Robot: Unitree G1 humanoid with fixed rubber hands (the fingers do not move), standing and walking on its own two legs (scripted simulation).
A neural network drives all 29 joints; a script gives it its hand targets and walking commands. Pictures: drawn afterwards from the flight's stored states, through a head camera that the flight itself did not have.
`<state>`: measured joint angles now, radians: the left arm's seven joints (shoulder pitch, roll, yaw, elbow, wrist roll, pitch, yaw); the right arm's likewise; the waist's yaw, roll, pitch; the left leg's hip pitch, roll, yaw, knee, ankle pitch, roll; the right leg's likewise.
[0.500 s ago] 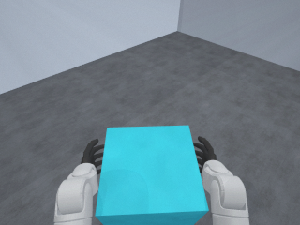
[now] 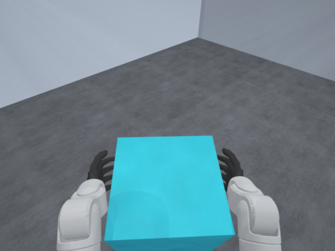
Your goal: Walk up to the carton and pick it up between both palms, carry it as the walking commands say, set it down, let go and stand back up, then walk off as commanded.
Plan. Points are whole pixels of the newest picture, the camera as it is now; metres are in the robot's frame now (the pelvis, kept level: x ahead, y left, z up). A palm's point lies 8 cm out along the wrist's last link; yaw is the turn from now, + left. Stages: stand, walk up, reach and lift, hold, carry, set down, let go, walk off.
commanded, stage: carry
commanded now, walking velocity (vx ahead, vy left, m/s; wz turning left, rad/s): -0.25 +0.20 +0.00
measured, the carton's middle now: (165, 201) +0.25 +0.00 +0.03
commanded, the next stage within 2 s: none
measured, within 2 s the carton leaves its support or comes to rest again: neither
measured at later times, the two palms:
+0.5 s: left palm (74, 211) +0.20 +0.18 +0.09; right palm (222, 206) +0.20 -0.12 +0.08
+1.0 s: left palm (78, 208) +0.21 +0.18 +0.09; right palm (225, 205) +0.21 -0.12 +0.08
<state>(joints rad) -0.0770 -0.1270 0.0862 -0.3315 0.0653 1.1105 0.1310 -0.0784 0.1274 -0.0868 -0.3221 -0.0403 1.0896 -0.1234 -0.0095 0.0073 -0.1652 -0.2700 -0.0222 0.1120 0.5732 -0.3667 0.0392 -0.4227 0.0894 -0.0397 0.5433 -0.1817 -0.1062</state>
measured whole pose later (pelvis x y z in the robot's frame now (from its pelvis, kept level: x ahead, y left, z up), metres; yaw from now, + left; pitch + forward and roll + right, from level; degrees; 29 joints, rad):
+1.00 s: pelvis -0.04 +0.03 +0.00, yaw +1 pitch +2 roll +0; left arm -0.08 -0.13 0.09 -0.30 0.06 1.16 0.12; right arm -0.08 0.13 -0.09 -0.34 -0.06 1.18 -0.14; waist -0.01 0.06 -0.15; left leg -0.31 -0.01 0.13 0.62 -0.35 0.07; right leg -0.33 0.02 -0.06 0.63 -0.34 -0.04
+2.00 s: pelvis -0.03 +0.03 +0.00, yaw +0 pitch +3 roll -1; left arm -0.08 -0.13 0.09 -0.20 0.07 1.01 0.10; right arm -0.08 0.13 -0.09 -0.25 -0.08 1.04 -0.12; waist -0.01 0.06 -0.15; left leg -0.31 -0.02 0.13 0.60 -0.35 0.07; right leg -0.33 0.02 -0.06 0.60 -0.33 -0.04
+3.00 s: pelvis -0.08 +0.03 +0.01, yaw +1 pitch +1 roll +0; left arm 0.02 -0.13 0.05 0.01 0.08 0.68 0.11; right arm 0.03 0.11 -0.09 -0.05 -0.08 0.70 -0.07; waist -0.01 0.05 -0.01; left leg -0.28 -0.02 0.13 0.48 -0.22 0.07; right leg -0.30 0.02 -0.06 0.48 -0.20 -0.04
